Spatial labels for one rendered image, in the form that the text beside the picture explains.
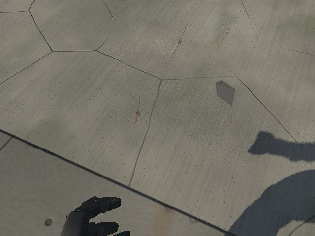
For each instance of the left robot hand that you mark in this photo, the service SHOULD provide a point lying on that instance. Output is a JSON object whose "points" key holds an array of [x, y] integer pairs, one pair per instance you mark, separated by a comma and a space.
{"points": [[77, 222]]}

